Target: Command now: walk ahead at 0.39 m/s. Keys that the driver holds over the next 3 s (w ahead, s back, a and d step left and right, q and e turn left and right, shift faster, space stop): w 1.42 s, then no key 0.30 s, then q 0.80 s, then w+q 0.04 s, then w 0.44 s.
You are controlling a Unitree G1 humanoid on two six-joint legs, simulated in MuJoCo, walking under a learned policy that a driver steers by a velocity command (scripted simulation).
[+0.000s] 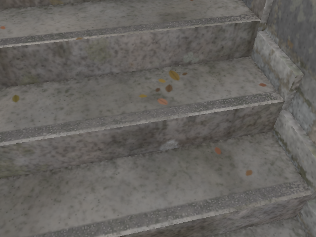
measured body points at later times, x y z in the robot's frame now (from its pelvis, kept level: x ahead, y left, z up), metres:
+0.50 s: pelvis +0.26 +0.10 +0.15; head +0.27 +0.11 +0.60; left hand +0.47 +0.30 +0.07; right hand +0.18 -0.14 +0.01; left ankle +0.24 +0.18 -0.57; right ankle +0.31 -0.04 -0.30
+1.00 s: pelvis +0.58 +0.08 +0.32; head +0.58 +0.10 +0.77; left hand +0.52 +0.32 +0.16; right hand +0.79 -0.11 +0.25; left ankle +0.60 +0.22 -0.10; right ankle +0.57 +0.02 -0.40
